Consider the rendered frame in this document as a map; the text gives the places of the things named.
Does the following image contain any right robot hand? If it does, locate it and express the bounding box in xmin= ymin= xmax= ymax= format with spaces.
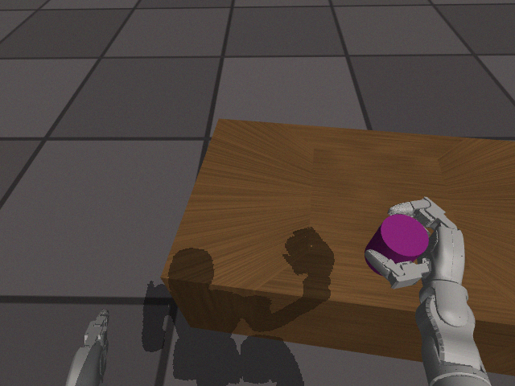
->
xmin=365 ymin=197 xmax=465 ymax=289

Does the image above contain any can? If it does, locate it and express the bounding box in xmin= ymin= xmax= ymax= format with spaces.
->
xmin=365 ymin=214 xmax=429 ymax=276

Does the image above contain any left robot hand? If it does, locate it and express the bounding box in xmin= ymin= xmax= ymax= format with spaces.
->
xmin=65 ymin=309 xmax=109 ymax=386

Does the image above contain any right robot arm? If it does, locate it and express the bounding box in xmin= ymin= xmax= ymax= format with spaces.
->
xmin=415 ymin=279 xmax=492 ymax=386

